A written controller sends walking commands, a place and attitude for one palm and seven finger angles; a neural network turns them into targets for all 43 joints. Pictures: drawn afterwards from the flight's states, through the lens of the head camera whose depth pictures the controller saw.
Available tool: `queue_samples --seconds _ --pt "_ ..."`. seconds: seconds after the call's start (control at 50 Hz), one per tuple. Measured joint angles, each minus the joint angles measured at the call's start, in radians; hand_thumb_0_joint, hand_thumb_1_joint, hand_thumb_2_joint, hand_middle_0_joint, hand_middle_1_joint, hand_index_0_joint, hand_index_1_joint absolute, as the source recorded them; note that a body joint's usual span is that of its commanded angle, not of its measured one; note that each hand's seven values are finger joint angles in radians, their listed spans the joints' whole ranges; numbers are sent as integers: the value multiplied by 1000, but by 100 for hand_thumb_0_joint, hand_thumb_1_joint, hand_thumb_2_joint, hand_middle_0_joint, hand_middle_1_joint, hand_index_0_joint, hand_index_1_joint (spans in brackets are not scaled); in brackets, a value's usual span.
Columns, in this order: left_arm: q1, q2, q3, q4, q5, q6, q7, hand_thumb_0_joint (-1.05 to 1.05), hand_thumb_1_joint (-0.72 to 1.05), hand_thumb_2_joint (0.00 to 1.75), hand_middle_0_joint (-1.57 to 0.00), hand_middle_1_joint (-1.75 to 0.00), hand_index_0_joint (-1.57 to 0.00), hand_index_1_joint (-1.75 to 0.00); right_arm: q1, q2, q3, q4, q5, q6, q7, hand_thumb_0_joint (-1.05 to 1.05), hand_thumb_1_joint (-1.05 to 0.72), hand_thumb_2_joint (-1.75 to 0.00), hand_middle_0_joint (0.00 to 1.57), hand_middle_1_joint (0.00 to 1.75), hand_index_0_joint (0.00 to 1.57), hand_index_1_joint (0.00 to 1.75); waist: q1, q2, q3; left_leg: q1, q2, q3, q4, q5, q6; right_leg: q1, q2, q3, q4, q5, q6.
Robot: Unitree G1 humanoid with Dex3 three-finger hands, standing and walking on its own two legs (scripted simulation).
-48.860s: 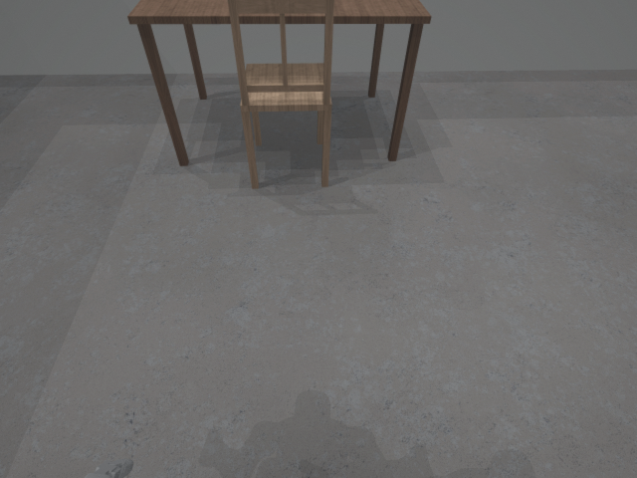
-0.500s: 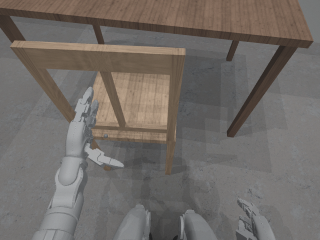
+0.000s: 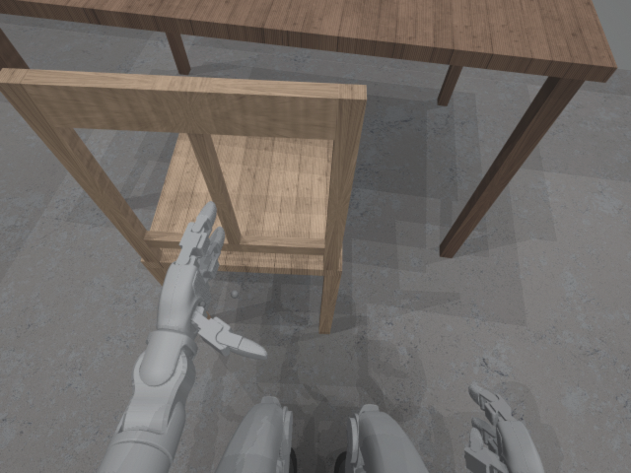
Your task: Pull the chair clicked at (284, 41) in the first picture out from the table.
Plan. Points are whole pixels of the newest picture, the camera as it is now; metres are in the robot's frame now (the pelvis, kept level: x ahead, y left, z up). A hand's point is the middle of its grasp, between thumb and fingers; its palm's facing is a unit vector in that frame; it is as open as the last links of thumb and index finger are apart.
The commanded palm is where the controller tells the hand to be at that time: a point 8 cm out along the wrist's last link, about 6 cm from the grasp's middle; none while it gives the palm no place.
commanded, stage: push the fingers through the gap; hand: left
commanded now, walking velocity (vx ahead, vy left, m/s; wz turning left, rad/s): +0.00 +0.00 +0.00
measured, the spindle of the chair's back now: (219, 194) +0.47 +0.16 +0.01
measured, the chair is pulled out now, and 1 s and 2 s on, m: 0.13 0.13 0.13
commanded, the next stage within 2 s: hook a spindle and tug to test in 1.46 s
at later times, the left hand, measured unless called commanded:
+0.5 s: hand (225, 230) +0.41 +0.14 +0.03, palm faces -0.01 -1.00 -0.06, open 16.9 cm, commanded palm +0.38 +0.19 +0.02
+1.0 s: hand (230, 205) +0.44 +0.13 +0.03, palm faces +0.02 -1.00 -0.01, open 16.9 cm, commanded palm +0.43 +0.19 +0.03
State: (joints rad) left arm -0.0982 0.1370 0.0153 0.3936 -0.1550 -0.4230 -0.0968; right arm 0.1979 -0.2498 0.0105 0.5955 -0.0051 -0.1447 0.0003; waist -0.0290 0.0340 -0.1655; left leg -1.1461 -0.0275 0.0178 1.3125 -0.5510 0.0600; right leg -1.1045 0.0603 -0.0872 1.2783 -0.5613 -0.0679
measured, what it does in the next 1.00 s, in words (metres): stands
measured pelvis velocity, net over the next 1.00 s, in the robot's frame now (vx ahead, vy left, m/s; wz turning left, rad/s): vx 0.00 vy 0.00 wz -0.02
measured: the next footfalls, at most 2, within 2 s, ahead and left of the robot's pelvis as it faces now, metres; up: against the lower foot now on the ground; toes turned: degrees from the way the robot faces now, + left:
none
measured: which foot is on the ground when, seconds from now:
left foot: down 0.00-1.00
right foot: down 0.00-1.00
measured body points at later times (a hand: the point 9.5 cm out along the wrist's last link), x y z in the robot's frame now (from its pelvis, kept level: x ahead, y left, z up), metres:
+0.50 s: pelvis +0.00 +0.00 -0.01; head +0.11 +0.01 +0.43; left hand +0.40 +0.19 +0.03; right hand +0.13 -0.25 -0.12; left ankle +0.03 +0.08 -0.61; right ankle +0.02 -0.08 -0.61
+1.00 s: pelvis +0.00 +0.00 +0.00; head +0.13 +0.00 +0.43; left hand +0.43 +0.19 +0.03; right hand +0.08 -0.26 -0.13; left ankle +0.03 +0.08 -0.62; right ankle +0.02 -0.08 -0.61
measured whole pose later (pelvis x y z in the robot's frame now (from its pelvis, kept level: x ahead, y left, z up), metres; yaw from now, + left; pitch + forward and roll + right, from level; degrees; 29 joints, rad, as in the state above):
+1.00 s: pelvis +0.00 +0.00 +0.00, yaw -1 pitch +25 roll -2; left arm -0.58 0.22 0.23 0.84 -0.12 -0.51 -0.06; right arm 0.26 -0.26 0.00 0.66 -0.02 -0.09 0.03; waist -0.09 0.05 -0.17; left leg -1.21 -0.02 0.03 1.31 -0.54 0.06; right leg -1.18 0.07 -0.08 1.28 -0.54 -0.06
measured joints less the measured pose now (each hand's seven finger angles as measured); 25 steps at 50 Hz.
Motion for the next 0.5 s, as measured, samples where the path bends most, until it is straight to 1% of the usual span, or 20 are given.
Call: queue_samples --seconds 0.04,0.06,0.08,0.1,0.12,0.14,0.18,0.22,0.24,0.26,0.28,0.3,0.34,0.38,0.42,0.46,0.5 --pt "-24 1 17 -25 18 -91 50 -2 -50 30 -7 -8 -7 -8 -8 0 -5 19 -14 -12 7 1 -90 -90 20 30 20 30 -2 -5 -3 -17 -1 1 17 -6 0 -17 -1 0 19 -7 -1" --pt "-53 7 33 -21 30 -127 69 -2 -50 30 -7 -8 -7 -8 -14 -1 -5 28 -19 -12 12 1 -90 -90 20 30 20 30 -2 -7 -7 -29 -1 1 29 -9 0 -29 -2 -2 32 -11 -1" --pt "-88 17 49 -5 41 -151 83 -1 -50 30 -7 -8 -7 -8 -19 -2 -5 37 -22 -8 17 1 -90 -90 20 30 20 30 -2 -7 -11 -42 -2 -1 42 -12 1 -41 -4 -5 44 -16 -2" --pt "-127 30 63 22 50 -160 90 -1 -50 30 -7 -8 -7 -8 -25 -4 -4 43 -23 -1 21 1 -90 -90 20 30 20 30 -2 -6 -14 -54 -3 -2 53 -15 1 -52 -5 -7 56 -20 -2" --pt "-165 44 73 54 56 -152 89 -1 -50 30 -7 -8 -7 -8 -29 -5 -3 47 -21 8 25 1 -90 -90 20 30 20 30 -1 -6 -15 -64 -3 -3 63 -17 1 -62 -6 -9 65 -22 -3" --pt "-196 58 80 87 57 -129 80 -1 -50 30 -7 -8 -6 -8 -32 -5 -1 46 -18 20 27 1 -90 -90 20 30 20 30 -1 -4 -14 -71 -3 -4 69 -18 1 -68 -6 -11 71 -23 -3" --pt "-231 76 82 145 47 -54 45 -1 -50 30 -6 -8 -6 -8 -31 -5 2 37 -5 43 26 1 -90 -90 20 30 20 30 0 3 -9 -73 -3 -4 67 -15 4 -70 -5 -11 68 -20 -5" --pt "-227 78 76 170 23 29 10 -1 -50 30 -6 -8 -6 -8 -21 -4 4 23 8 59 20 1 -90 -90 20 30 20 30 -1 11 -3 -60 -1 -1 49 -9 4 -58 -3 -6 49 -12 -1" --pt "-215 72 71 167 10 59 -2 -1 -50 30 -6 -8 -6 -8 -13 -2 4 18 13 62 15 1 -90 -90 20 30 20 30 -1 14 1 -50 -1 0 37 -5 4 -48 -3 -4 37 -7 1" --pt "-198 63 66 155 -1 75 -7 -1 -50 30 -6 -8 -6 -8 -5 -1 3 15 15 60 10 1 -90 -90 20 30 20 30 -1 17 3 -39 0 0 24 -2 4 -38 -2 -2 23 -2 3" --pt "-181 52 62 136 -10 76 -7 -1 -50 30 -6 -8 -6 -8 3 1 3 15 15 56 5 1 -90 -90 20 30 20 30 -1 19 3 -28 0 1 11 2 3 -27 -1 0 10 2 4" --pt "-168 41 60 119 -15 62 -1 -1 -50 30 -6 -8 -6 -8 10 2 2 19 13 50 2 1 -90 -90 20 30 20 30 -1 18 2 -18 0 3 0 5 3 -18 0 3 0 6 5" --pt "-164 25 62 102 -12 4 22 -1 -50 30 -6 -8 -6 -8 21 5 3 36 4 35 0 1 -90 -90 20 30 20 30 -1 12 -5 -5 0 4 -13 7 4 -6 1 6 -12 9 5" --pt "-198 24 75 122 9 -63 49 -1 -50 30 -6 -8 -6 -8 23 5 5 54 -5 27 4 1 -90 -90 20 30 20 30 -5 4 -13 -7 0 3 -10 6 3 -8 0 4 -9 6 3" --pt "-258 36 91 175 33 -104 64 -1 -50 30 -7 -8 -6 -8 19 3 7 66 -12 28 12 1 -90 -90 20 30 20 30 -13 -3 -19 -22 -1 -1 5 2 2 -21 -1 -1 6 1 0" --pt "-314 57 106 240 51 -102 59 -1 -50 30 -6 -8 -6 -8 14 0 7 66 -13 39 20 1 -90 -90 20 30 20 30 -22 -6 -21 -40 -1 -3 20 -1 0 -39 -1 -5 20 -3 -2" --pt "-342 76 115 290 56 -66 43 -1 -50 30 -6 -8 -6 -8 13 -3 4 54 -9 54 24 1 -90 -90 20 30 20 30 -30 -5 -18 -51 1 -3 27 -2 0 -50 0 -5 27 -3 -3"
